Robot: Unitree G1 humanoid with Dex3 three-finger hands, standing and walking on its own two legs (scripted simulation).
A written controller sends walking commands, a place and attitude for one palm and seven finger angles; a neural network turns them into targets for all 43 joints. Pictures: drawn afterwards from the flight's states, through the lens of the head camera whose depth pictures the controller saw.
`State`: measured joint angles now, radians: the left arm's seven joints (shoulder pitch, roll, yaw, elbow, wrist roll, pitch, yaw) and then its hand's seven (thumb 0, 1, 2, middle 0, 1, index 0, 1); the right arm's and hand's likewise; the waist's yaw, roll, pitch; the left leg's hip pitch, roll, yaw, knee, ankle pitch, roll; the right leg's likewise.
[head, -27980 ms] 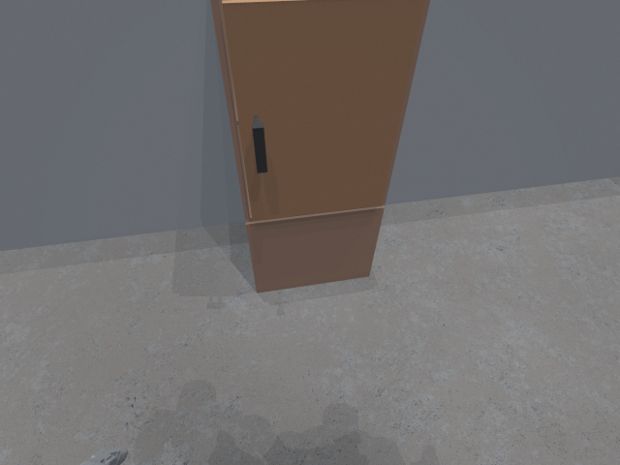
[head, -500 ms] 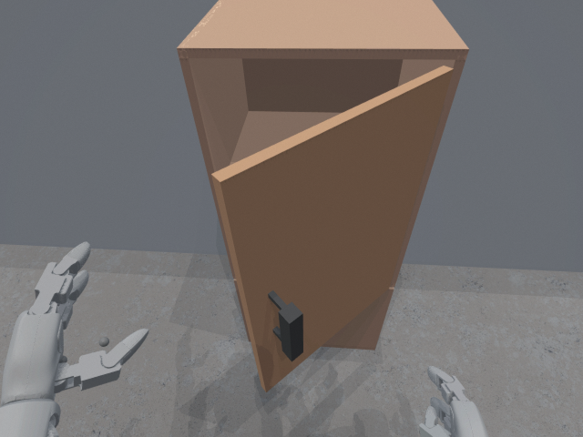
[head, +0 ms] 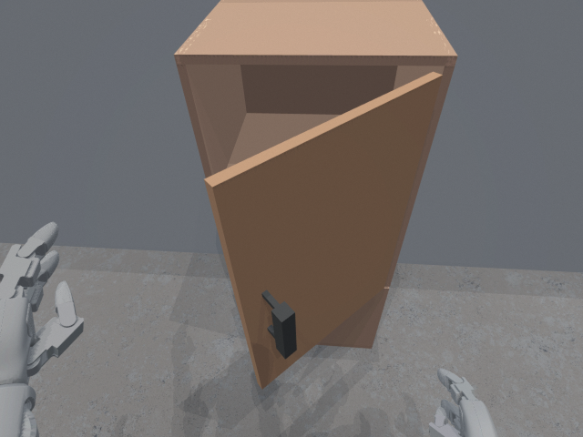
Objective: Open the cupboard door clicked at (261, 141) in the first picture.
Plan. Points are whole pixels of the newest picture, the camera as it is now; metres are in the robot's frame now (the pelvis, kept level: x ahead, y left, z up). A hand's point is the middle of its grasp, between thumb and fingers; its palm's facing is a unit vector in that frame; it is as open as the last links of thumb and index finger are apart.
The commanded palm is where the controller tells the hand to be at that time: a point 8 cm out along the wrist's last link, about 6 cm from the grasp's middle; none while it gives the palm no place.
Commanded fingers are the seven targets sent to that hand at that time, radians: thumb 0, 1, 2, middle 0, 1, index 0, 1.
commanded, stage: draw the hand back to the body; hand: left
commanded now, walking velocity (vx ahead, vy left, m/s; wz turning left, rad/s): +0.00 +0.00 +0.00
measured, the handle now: (277, 323) +0.31 +0.07 -0.06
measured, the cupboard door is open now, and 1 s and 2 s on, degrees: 44 44 44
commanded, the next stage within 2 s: step back with the hand held close in 0.10 s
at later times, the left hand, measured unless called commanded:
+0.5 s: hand (73, 331) +0.17 +0.25 +0.14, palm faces +0.34 -0.79 -0.51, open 7.4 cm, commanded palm +0.11 +0.30 +0.17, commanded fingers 0.00 0.90 0.90 -0.20 -0.30 -0.20 -0.30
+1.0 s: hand out of the picture +0.06 +0.30 +0.15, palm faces +0.49 -0.70 -0.52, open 7.4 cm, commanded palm +0.00 +0.33 +0.17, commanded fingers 0.00 0.90 0.90 -0.20 -0.30 -0.20 -0.30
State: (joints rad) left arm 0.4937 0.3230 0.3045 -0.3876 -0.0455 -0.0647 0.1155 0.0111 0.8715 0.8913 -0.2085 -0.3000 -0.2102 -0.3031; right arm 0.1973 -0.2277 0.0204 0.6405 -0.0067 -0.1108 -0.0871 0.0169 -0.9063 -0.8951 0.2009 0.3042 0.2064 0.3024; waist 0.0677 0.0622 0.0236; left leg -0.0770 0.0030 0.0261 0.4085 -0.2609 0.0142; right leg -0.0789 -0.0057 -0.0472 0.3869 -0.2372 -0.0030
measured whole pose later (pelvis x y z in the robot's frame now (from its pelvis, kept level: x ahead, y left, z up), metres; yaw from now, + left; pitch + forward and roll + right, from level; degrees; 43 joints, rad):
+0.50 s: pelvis -0.03 +0.00 +0.00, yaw +0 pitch +0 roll -1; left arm 0.56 0.39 0.36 -0.44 -0.04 -0.14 0.11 0.01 0.89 0.90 -0.21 -0.30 -0.21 -0.30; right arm 0.15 -0.25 -0.01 0.59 0.00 -0.02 -0.09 0.02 -0.91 -0.89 0.20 0.30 0.21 0.30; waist 0.01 0.06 0.05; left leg -0.21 0.01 0.03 0.43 -0.22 0.02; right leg -0.19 0.00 -0.05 0.38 -0.17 0.00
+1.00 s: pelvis -0.11 +0.01 -0.02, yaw +5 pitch -2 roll -2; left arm 0.54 0.42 0.45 -0.52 0.01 -0.22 0.14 0.01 0.89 0.90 -0.21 -0.30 -0.22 -0.30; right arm 0.21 -0.22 0.00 0.57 0.00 -0.07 -0.08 0.02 -0.90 -0.89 0.20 0.30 0.21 0.30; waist 0.01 0.01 0.08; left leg -0.40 -0.01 0.01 0.63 -0.24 0.06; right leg -0.34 0.02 0.01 0.56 -0.18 0.01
